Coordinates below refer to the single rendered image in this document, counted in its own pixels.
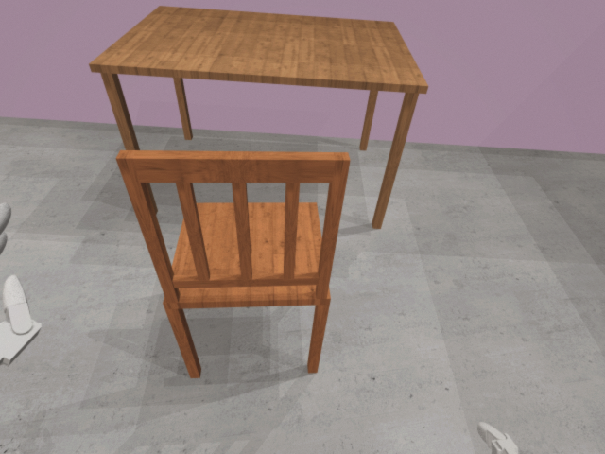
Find robot right hand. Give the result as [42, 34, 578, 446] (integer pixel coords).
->
[477, 422, 518, 454]

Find robot left hand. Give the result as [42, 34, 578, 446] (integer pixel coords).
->
[0, 203, 42, 367]

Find chair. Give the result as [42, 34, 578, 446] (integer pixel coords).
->
[115, 150, 351, 378]

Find table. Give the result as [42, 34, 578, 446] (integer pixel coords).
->
[89, 6, 428, 229]

